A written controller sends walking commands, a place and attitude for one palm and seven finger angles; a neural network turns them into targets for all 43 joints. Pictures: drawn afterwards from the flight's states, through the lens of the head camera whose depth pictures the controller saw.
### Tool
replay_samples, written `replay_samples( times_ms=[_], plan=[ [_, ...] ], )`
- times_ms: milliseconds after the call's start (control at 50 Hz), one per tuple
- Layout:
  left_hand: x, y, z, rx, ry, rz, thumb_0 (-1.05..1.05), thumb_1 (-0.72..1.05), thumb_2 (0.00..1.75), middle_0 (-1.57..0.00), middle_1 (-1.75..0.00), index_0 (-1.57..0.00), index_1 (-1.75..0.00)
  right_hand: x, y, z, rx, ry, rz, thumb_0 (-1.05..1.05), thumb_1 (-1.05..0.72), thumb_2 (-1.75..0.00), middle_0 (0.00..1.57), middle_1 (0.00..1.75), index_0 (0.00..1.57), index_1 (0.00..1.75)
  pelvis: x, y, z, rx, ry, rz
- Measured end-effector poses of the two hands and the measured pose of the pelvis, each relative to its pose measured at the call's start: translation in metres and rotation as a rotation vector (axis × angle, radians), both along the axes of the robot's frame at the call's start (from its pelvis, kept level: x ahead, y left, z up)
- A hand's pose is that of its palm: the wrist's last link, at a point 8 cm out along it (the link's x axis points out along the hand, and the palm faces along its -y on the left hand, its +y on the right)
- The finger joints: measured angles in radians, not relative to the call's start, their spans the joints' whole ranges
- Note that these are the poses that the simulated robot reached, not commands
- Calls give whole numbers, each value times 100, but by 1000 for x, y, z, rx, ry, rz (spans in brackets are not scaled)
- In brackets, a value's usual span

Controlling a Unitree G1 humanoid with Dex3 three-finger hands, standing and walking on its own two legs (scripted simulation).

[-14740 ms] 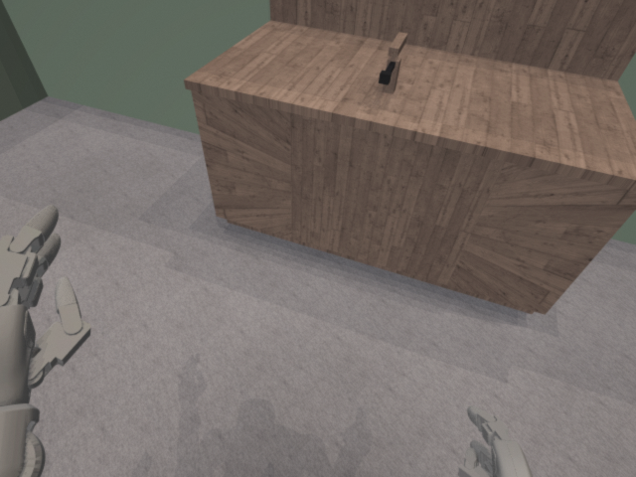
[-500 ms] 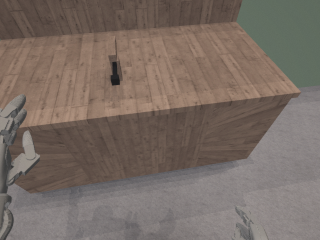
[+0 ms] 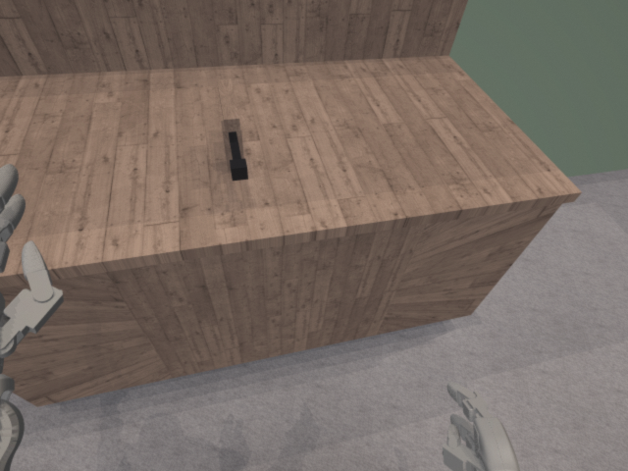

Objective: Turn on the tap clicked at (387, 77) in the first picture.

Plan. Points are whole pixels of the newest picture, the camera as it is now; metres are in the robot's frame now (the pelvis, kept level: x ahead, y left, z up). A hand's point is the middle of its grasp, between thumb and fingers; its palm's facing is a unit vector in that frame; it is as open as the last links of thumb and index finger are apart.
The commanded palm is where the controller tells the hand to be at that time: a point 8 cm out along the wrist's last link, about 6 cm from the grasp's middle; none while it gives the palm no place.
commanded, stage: shuffle to correct the standing spot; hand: left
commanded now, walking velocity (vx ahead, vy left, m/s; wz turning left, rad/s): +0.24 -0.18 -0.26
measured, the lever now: (238, 169) +0.58 +0.19 +0.02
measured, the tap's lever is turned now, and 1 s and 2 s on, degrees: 0 0 0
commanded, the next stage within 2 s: come to a stop and stand still in 1.20 s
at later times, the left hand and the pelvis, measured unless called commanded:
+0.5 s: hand (152, 225) +0.32 +0.22 +0.16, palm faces +0.34 -0.89 -0.31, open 7.4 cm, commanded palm +0.26 +0.25 +0.18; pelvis +0.08 -0.01 -0.02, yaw -5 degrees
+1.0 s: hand (231, 174) +0.41 +0.15 +0.16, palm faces +0.36 -0.88 -0.31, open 7.4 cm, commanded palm +0.35 +0.19 +0.18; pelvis +0.17 -0.08 -0.02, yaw -4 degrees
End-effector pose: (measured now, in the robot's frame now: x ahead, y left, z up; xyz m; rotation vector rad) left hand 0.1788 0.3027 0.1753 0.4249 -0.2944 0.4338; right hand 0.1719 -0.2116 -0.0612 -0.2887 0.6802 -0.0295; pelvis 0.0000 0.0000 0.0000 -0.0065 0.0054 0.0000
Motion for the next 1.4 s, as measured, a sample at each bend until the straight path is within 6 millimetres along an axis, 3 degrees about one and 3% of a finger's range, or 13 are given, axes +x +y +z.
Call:
replay_samples(
  times_ms=[80,160,300,440,500,560,680,780,920,1040,1160,1280,1400],
  plan=[
    [17,-13,7,-14,-21,-43,2,89,90,-21,-30,-21,-30,6,13,-1,44,-10,-10,2,-91,-89,20,30,21,30,9,4,2,-2,-5,-30],
    [43,-28,8,14,2,-109,1,89,90,-21,-30,-21,-30,10,14,-2,78,-22,-37,1,-91,-89,21,30,21,30,18,0,0,-1,-21,-52],
    [71,-43,2,59,12,-165,1,89,90,-21,-30,-21,-30,18,-18,-19,61,-5,-118,1,-90,-89,21,30,21,30,41,-11,-17,-40,-24,-63],
    [84,-43,-7,-26,-53,-153,1,89,90,-22,-30,-22,-30,24,-48,-16,-48,76,-157,2,-91,-89,20,30,21,30,67,-14,-18,-31,-19,-65],
    [99,-44,-7,5,-59,-160,1,89,90,-21,-30,-21,-30,35,-54,-22,-61,52,-184,2,-91,-89,20,30,21,30,78,-12,-25,-5,-36,-87],
    [120,-49,1,49,-28,-171,1,89,90,-21,-30,-21,-30,46,-50,-21,-19,48,-196,2,-91,-89,20,30,20,30,89,-20,-17,18,-43,-94],
    [151,-78,21,134,11,-195,1,89,90,-21,-30,-21,-30,74,-49,-18,76,20,-165,2,-91,-89,20,30,21,30,115,-41,-7,-17,-39,-96],
    [162,-100,6,138,19,-195,1,89,90,-21,-30,-21,-30,103,-73,-36,83,13,-165,1,-91,-89,21,30,21,30,133,-60,-23,-39,-60,-81],
    [172,-101,-13,-4,-5,-159,1,89,90,-22,-30,-22,-30,132,-103,-22,-34,25,-163,2,-91,-89,20,30,21,30,158,-70,-25,-50,-56,-74],
    [202,-112,3,13,-55,-133,1,89,90,-22,-30,-21,-30,156,-108,-10,-11,12,-153,2,-91,-89,20,30,20,30,178,-90,-13,-17,-66,-66],
    [225,-147,27,97,-35,-147,1,89,90,-21,-30,-21,-30,184,-116,-7,70,-16,-112,1,-91,-89,20,30,21,30,204,-115,-3,-31,-38,-74],
    [249,-179,7,77,37,-151,1,89,90,-21,-30,-21,-30,210,-150,-29,89,7,-143,1,-91,-89,20,30,21,30,224,-139,-14,-33,-39,-67],
    [262,-191,-4,1,34,-156,1,89,90,-22,-30,-22,-30,222,-180,-24,8,37,-168,2,-91,-89,20,30,21,30,242,-150,-16,-32,-39,-62]
  ],
)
